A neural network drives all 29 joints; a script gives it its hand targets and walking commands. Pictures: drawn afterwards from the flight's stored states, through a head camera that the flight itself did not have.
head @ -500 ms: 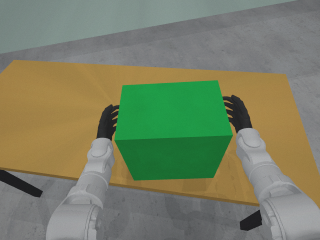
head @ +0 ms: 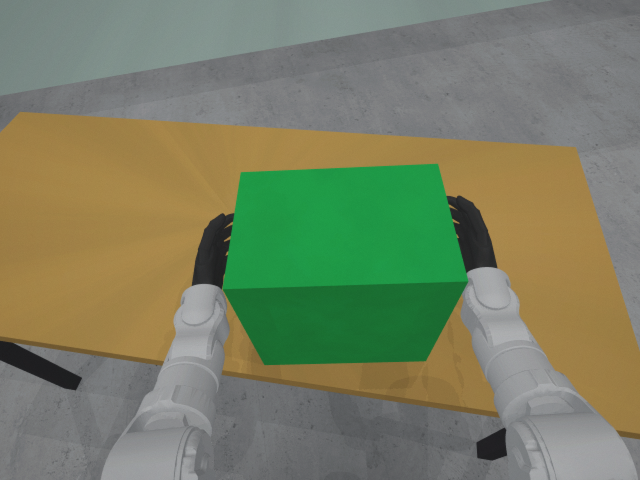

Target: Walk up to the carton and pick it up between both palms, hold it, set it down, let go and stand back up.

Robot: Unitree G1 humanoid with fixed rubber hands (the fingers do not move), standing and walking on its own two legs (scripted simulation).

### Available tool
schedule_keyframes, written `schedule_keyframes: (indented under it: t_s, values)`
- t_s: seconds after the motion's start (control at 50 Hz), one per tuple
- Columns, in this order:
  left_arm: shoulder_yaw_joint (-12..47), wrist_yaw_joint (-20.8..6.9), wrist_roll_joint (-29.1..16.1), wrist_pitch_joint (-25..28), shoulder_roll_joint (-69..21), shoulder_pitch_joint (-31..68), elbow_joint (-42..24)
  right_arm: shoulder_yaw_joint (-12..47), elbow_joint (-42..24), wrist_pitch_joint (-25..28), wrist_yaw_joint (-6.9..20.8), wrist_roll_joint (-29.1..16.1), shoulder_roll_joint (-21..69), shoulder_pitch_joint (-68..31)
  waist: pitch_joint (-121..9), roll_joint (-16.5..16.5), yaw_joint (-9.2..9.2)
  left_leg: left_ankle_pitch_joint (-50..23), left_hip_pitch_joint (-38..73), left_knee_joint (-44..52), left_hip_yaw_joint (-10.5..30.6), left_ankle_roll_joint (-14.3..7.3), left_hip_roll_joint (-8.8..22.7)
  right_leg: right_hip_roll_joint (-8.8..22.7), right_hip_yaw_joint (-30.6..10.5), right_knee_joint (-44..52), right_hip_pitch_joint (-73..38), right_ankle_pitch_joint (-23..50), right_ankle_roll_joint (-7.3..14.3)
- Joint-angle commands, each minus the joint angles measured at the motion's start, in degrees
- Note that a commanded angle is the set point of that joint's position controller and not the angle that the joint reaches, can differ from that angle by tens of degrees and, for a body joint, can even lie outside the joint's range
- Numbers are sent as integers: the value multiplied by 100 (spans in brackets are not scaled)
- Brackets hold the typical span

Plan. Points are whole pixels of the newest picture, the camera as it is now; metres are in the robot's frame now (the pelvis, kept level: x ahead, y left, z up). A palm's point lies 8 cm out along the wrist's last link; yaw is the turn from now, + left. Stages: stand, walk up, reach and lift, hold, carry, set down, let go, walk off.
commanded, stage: reach and lift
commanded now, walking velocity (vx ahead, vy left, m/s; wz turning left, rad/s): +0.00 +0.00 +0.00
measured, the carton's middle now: (341, 275) +0.40 +0.02 -0.01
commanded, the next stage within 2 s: none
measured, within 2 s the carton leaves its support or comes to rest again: leaves its support in 1.12 s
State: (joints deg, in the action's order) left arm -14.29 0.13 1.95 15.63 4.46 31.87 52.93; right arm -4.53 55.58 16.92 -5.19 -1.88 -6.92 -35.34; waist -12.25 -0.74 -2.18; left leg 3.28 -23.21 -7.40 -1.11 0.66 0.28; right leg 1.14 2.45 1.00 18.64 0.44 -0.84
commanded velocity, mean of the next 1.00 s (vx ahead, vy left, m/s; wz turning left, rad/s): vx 0.00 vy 0.00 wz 0.00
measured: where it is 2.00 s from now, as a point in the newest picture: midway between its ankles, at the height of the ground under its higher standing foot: outside the picture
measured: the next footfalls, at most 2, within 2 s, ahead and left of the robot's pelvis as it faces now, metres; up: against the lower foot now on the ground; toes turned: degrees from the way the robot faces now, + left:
none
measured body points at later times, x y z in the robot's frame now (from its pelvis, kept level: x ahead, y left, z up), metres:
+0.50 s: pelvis +0.00 +0.00 +0.00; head +0.08 -0.01 +0.44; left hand +0.39 +0.19 +0.02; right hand +0.41 -0.15 +0.03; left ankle -0.03 +0.11 -0.75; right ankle -0.04 -0.13 -0.75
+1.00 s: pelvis +0.00 +0.00 +0.00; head +0.08 -0.01 +0.44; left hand +0.38 +0.19 +0.02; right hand +0.41 -0.15 +0.03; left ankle -0.03 +0.11 -0.75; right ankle -0.04 -0.13 -0.75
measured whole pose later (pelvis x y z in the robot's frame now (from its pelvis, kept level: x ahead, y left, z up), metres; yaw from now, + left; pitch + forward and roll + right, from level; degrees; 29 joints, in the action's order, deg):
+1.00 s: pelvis +0.00 +0.00 +0.00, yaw +1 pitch +21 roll +0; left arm -21.2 -0.1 4.0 19.0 1.0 32.0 52.9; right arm -13.3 50.0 15.0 -4.9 6.5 -1.9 -34.5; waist -12.7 -0.9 -2.0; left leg -1.5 -21.9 0.3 -0.6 0.3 0.0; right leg 1.3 3.0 5.0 18.9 3.0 -0.7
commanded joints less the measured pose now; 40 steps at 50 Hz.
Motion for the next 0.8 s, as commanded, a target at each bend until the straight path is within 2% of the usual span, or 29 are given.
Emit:
schedule_keyframes:
  t_s: [0.0, 0.02, 0.04, 0.06, 0.12, 0.16, 0.18, 0.2, 0.24, 0.28, 0.32, 0.38, 0.42, 0.46, 0.5, 0.56, 0.58, 0.6, 0.64, 0.68, 0.7, 0.78]
  values:
    - [-1, -54, 143, 183, 192, 1700, -848, -90, -624, 185, 17, 158, -222, -1556, -2219, 65, 44, -2917, 517, -298, -164, 530, -267, -240, -436, -541, -2033, 1321, 86]
    - [40, -66, 102, 196, 97, 1633, -800, -42, -668, 195, 13, 193, -127, -1502, -2164, 212, 22, -2884, 457, -277, -166, 513, -255, -223, -441, -509, -2071, 1326, 86]
    - [22, -82, 117, 204, 140, 1656, -714, 14, -677, 198, 16, 179, -55, -1520, -2052, 172, 60, -2845, 298, -246, -198, 456, -274, -182, -444, -568, -2145, 1452, 31]
    - [17, -95, 165, 212, 83, 1626, -717, 8, -666, 201, 32, 193, -1, -1514, -2161, 96, -19, -2842, 215, -182, -206, 453, -293, -189, -427, -593, -2282, 1479, 71]
    - [5, -147, 268, 283, 11, 1536, -655, -75, -762, 231, 50, 370, 121, -1485, -2196, 145, 63, -2890, 198, -115, -224, 403, -280, -190, -409, -606, -2398, 1647, 4]
    - [65, -209, 263, 353, -98, 1647, -708, -112, -806, 237, 82, 433, 318, -1451, -2232, 38, 82, -2821, 228, -48, -216, 422, -303, -149, -417, -517, -2395, 1596, 5]
    - [76, -231, 339, 381, -334, 1602, -732, -46, -784, 235, 101, 519, 476, -1461, -2154, 72, 28, -2775, 334, -28, -177, 422, -288, -180, -393, -487, -2357, 1510, 30]
    - [-32, -231, 420, 367, -140, 1559, -662, -177, -727, 235, 114, 587, 329, -1379, -2115, 23, 46, -2659, 362, 31, -199, 429, -299, -174, -378, -457, -2323, 1441, 3]
    - [48, -242, 420, 397, -328, 1609, -612, -168, -773, 240, 122, 629, 495, -1436, -2076, 87, 67, -2922, 315, -4, -187, 416, -252, -157, -420, -415, -2222, 1558, 28]
    - [-1, -273, 446, 438, -358, 1623, -591, -118, -819, 249, 163, 662, 609, -1443, -2170, 116, 18, -2763, 271, 73, -185, 380, -277, -174, -407, -394, -2228, 1487, 7]
    - [124, -301, 481, 450, -552, 1708, -611, -131, -796, 228, 165, 746, 834, -1537, -2138, 17, 28, -2832, 336, 80, -224, 397, -263, -158, -408, -350, -2229, 1372, 51]
    - [70, -428, 667, 396, -1008, 1571, -528, -63, -724, 228, 336, 931, 1280, -1512, -2033, 56, -71, -2978, 386, 143, -188, 378, -261, -199, -397, -217, -2223, 1315, 71]
    - [141, -585, 830, 362, -1404, 1465, -446, -122, -695, 162, 465, 1119, 1568, -1530, -1945, -24, -1, -2744, 317, 241, -173, 373, -273, -212, -371, -132, -2200, 1241, 82]
    - [216, -746, 913, 346, -1652, 1566, -331, -132, -738, 145, 570, 1368, 1902, -1649, -1922, 200, 48, -2715, 160, 357, -172, 313, -242, -247, -307, -157, -2158, 1410, 0]
    - [199, -825, 924, 343, -1746, 1564, -284, -127, -637, 129, 654, 1486, 2031, -1590, -1983, 209, 5, -2528, 112, 494, -152, 261, -277, -198, -327, -177, -2247, 1528, -33]
    - [443, -906, 859, 426, -1979, 1843, -238, 78, -665, 181, 738, 1484, 2364, -1829, -2119, 148, 21, -2720, 113, 539, -233, 215, -281, -197, -332, -251, -2334, 1879, -86]
    - [385, -906, 837, 449, -1981, 1848, -243, 170, -665, 178, 739, 1437, 2367, -1844, -2225, 255, -40, -2754, 112, 554, -188, 209, -297, -194, -309, -311, -2391, 1992, -86]
    - [476, -920, 795, 459, -2010, 1893, -239, 283, -698, 169, 742, 1333, 2377, -1926, -2245, 228, -56, -2787, 123, 562, -210, 207, -301, -229, -302, -369, -2420, 2088, -88]
    - [505, -920, 771, 462, -1969, 1781, -181, 443, -645, 114, 729, 1245, 2399, -1808, -2171, 254, -43, -2795, 218, 613, -158, 216, -317, -241, -303, -357, -2589, 2145, -104]
    - [396, -927, 828, 412, -1849, 1799, -110, 477, -657, 68, 686, 1239, 2332, -1851, -2109, 182, -128, -2569, 42, 613, -175, 183, -321, -216, -362, -391, -2657, 2072, -128]
    - [315, -915, 866, 382, -1794, 1908, -19, 386, -638, 68, 677, 1263, 2371, -1854, -1998, 244, -64, -2566, -34, 662, -182, 157, -326, -225, -334, -416, -2615, 2032, -130]
    - [551, -898, 760, 383, -2021, 2094, -250, 493, -800, 46, 707, 1218, 2585, -2002, -2371, 173, -105, -2732, 332, 545, -190, 189, -284, -241, -287, -376, -2326, 1859, -96]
